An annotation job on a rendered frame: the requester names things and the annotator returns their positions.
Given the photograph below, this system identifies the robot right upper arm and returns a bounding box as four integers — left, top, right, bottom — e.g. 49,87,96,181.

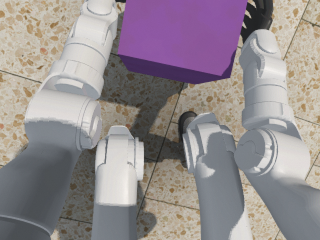
234,127,320,240

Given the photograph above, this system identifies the robot left upper arm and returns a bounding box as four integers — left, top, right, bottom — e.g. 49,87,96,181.
0,88,102,240

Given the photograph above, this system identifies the right robot hand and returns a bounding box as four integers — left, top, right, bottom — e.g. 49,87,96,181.
240,0,274,44

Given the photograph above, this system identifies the robot left shin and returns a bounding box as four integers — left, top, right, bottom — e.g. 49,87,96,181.
95,125,134,175

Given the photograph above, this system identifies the robot left forearm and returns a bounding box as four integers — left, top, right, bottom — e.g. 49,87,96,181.
24,0,118,137

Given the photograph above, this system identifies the right robot thigh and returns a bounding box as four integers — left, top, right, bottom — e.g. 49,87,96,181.
182,121,253,240

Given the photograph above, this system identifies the robot right forearm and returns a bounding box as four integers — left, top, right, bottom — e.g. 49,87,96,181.
238,29,305,143

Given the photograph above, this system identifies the carton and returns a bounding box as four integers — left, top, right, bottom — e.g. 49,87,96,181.
117,0,248,85

